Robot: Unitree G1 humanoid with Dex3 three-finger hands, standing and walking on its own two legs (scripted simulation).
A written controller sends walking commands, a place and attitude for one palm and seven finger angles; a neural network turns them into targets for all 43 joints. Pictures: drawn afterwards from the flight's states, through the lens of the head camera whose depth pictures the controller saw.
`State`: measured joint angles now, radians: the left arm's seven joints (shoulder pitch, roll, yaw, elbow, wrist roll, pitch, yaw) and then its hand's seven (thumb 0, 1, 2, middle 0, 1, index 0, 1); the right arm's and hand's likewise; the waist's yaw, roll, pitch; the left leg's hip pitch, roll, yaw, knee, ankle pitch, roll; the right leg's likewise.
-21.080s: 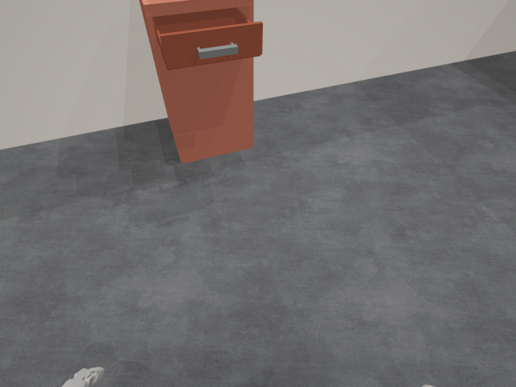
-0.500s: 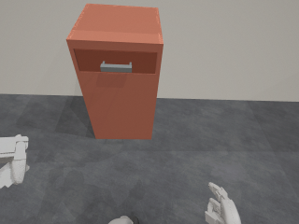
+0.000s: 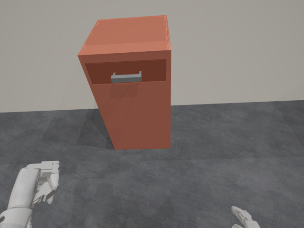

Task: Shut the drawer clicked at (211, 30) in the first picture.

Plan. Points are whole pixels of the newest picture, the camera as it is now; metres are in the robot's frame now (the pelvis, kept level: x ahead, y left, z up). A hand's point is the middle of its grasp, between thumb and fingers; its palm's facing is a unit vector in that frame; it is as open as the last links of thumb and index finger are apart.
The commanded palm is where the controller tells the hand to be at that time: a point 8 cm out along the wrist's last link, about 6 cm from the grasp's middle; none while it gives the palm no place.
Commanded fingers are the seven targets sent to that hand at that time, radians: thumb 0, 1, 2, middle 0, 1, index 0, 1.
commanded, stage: let the arm hang, fingers relaxed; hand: left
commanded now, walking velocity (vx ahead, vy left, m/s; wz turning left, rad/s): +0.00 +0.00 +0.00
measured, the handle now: (127, 75) +0.80 +0.16 -0.05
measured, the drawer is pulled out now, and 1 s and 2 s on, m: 0.00 0.00 0.00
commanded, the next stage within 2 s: look to check the result in 1.00 s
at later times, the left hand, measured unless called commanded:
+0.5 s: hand out of the picture -0.05 +0.17 -0.16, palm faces +0.10 -0.97 -0.22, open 5.6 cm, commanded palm none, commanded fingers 0.00 0.90 0.90 -0.20 -0.30 -0.20 -0.30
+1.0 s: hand out of the picture -0.02 +0.17 -0.16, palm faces +0.09 -0.98 -0.17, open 7.4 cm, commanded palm none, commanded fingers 0.00 0.90 0.90 -0.20 -0.30 -0.20 -0.30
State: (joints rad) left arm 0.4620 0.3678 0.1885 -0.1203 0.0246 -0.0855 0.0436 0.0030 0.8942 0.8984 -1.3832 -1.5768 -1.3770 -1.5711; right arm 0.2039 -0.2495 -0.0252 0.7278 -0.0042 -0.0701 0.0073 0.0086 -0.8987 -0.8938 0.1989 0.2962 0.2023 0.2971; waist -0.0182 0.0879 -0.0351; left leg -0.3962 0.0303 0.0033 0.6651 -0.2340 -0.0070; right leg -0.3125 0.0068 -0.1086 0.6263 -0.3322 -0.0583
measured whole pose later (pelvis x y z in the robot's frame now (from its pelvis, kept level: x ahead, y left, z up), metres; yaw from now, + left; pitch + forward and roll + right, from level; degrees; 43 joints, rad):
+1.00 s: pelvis -0.01 +0.01 +0.02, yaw +1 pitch -2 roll +0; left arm 0.28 0.11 0.03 1.16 0.00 0.00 0.04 0.01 0.91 0.90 -0.20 -0.30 -0.20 -0.30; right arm 0.34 -0.08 -0.01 1.14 -0.02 0.01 -0.05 0.00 -0.91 -0.89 0.19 0.30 0.20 0.30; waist -0.01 0.01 0.06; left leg -0.22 0.01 0.02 0.43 -0.17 0.00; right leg -0.16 -0.02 -0.12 0.44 -0.25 -0.03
